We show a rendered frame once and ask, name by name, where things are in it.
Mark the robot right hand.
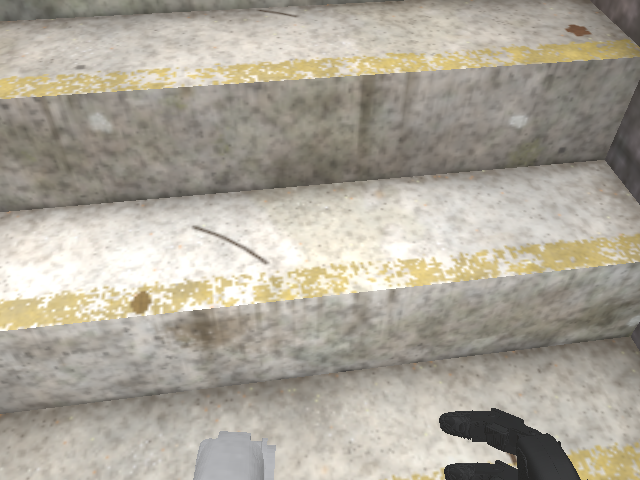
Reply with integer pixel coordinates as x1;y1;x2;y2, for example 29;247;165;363
439;408;588;480

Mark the robot left shin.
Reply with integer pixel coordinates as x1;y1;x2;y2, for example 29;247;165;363
194;438;213;474

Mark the left robot thigh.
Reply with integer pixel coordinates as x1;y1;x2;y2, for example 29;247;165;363
193;431;276;480

